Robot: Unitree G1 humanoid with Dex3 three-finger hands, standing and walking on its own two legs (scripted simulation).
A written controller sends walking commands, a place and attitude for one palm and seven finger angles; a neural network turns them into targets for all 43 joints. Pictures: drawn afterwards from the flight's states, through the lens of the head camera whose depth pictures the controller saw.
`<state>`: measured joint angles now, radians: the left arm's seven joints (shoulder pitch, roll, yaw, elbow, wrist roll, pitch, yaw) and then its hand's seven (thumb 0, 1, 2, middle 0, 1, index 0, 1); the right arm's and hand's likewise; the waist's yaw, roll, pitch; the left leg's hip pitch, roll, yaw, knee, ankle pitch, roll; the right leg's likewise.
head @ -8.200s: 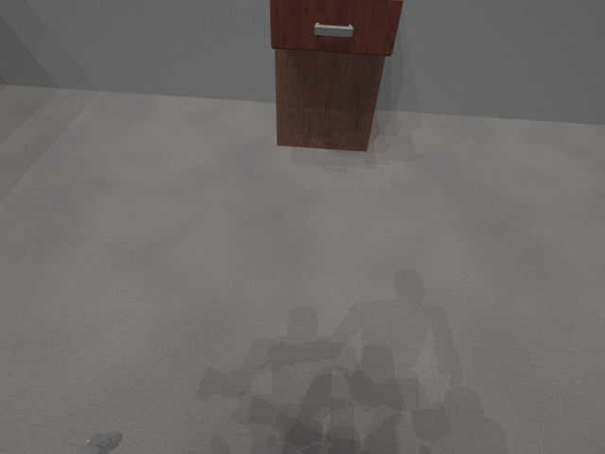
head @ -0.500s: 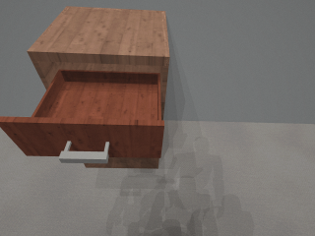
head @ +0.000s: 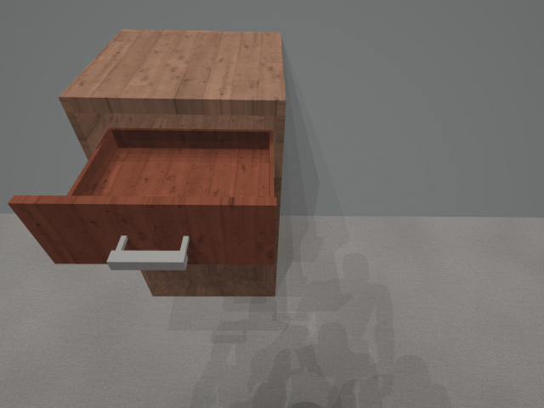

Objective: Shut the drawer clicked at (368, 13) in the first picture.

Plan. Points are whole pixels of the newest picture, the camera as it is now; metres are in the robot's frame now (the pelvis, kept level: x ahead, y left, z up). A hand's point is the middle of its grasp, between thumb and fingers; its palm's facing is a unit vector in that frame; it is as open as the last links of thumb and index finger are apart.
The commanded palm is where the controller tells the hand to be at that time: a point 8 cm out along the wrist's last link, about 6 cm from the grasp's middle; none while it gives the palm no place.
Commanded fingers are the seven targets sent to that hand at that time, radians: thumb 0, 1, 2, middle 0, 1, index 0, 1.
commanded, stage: look again from close up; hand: left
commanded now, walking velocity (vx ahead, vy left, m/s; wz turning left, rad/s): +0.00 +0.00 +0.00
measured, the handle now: (151, 250) +0.39 +0.24 -0.02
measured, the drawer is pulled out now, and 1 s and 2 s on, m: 0.29 0.29 0.29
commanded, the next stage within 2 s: shuffle to correct the standing spot in 0.14 s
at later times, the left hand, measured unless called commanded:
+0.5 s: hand out of the picture -0.05 +0.16 -0.18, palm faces +0.06 -0.99 -0.14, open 7.4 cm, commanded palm none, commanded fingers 0.00 0.90 0.90 -0.20 -0.30 -0.20 -0.30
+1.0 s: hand out of the picture +0.09 +0.20 -0.18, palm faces +0.06 -0.99 -0.14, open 7.4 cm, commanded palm none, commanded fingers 0.00 0.90 0.90 -0.20 -0.30 -0.20 -0.30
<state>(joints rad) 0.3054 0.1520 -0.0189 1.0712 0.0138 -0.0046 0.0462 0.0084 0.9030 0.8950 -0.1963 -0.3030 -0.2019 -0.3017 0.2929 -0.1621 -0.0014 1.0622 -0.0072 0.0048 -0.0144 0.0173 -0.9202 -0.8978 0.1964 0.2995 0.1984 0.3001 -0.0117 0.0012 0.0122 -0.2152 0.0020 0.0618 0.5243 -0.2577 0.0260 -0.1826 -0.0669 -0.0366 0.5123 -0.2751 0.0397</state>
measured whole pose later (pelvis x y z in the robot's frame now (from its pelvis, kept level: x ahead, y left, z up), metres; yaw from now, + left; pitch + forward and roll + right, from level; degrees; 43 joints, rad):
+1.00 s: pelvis +0.11 +0.05 +0.00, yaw +1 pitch -1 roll -1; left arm 0.33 0.14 0.03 1.08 0.01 0.01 0.04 0.01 0.90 0.90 -0.20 -0.30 -0.20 -0.30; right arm 0.32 -0.14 0.01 1.07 -0.02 -0.06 -0.04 0.01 -0.92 -0.90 0.19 0.30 0.20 0.30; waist -0.01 -0.04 0.03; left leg -0.15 -0.03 0.13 0.49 -0.33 0.09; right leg -0.40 -0.06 -0.06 1.04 -0.43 -0.02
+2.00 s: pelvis +0.11 +0.03 +0.01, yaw -1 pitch +0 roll +1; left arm 0.38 0.12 -0.01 1.11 0.01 -0.01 0.03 0.01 0.91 0.90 -0.19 -0.30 -0.20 -0.30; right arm 0.27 -0.15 -0.01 1.10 -0.01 0.00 -0.03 0.01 -0.93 -0.90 0.20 0.30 0.20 0.30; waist 0.00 0.00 0.03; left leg -0.21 0.00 0.07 0.44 -0.22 0.01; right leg -0.13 0.01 -0.04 0.45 -0.32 -0.04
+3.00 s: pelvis +0.11 +0.06 +0.00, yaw -2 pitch +0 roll -1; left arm 0.31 0.16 -0.02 1.03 0.01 0.00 0.05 0.01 0.90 0.89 -0.20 -0.30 -0.20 -0.30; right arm 0.27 -0.18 0.01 1.03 -0.01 -0.01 -0.03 0.01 -0.92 -0.90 0.20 0.30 0.20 0.30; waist 0.00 0.02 0.01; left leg -0.27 -0.01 0.05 0.59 -0.33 0.05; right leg -0.16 0.01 -0.03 0.53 -0.38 -0.01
